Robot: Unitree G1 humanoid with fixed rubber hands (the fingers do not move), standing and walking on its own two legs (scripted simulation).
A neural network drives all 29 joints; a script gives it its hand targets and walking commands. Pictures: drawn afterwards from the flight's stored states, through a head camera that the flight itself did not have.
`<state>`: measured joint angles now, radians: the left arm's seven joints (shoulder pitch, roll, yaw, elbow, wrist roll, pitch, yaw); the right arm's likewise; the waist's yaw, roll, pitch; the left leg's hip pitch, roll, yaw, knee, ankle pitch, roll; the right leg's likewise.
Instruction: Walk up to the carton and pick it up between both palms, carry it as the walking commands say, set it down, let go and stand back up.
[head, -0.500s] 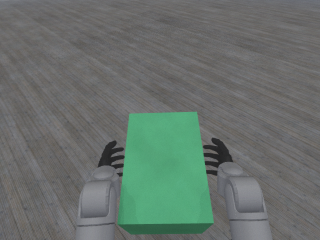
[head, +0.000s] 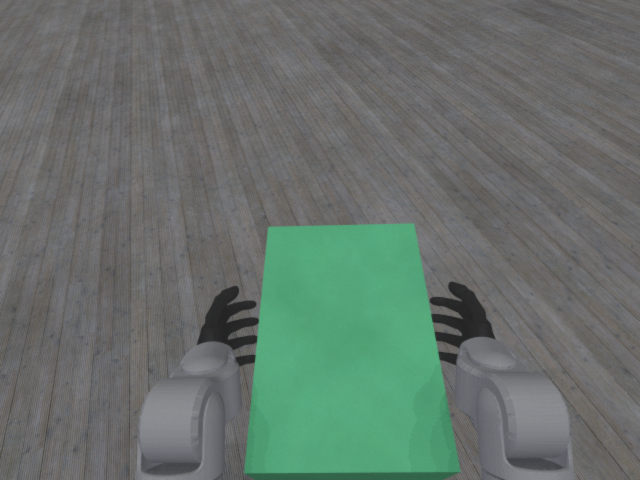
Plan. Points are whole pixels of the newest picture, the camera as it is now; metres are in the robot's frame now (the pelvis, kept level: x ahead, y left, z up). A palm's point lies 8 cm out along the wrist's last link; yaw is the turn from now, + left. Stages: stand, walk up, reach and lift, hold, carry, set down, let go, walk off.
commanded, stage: carry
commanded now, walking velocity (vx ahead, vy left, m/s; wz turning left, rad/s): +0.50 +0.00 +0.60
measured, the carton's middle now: (343, 353) +0.30 +0.00 +0.01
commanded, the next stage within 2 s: none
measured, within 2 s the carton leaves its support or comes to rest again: neither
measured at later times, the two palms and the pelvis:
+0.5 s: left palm (209, 187) +0.54 +0.21 +0.09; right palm (376, 161) +0.60 -0.06 +0.09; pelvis +0.32 +0.02 +0.00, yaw +14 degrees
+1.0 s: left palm (161, 130) +0.76 +0.37 +0.07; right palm (280, 94) +0.91 +0.14 +0.07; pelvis +0.61 +0.12 -0.03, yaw +32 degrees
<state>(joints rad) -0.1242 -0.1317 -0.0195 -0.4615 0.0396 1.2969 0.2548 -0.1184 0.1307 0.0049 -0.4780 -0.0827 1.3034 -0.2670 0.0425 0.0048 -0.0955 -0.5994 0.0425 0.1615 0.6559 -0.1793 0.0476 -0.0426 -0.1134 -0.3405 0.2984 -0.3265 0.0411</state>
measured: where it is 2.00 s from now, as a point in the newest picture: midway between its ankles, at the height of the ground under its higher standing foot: (227, 274)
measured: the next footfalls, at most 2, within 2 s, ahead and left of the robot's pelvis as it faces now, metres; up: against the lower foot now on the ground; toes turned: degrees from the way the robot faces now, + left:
left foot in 0.10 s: +0.25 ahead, +0.09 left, +0.00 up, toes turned +13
right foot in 0.54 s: +0.53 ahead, -0.08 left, +0.00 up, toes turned +6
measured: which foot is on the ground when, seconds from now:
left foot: up 0.00-0.08, down 0.10-0.54, up 0.56-0.96, down 0.98-1.00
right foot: down 0.00-0.14, up 0.16-0.52, down 0.54-1.00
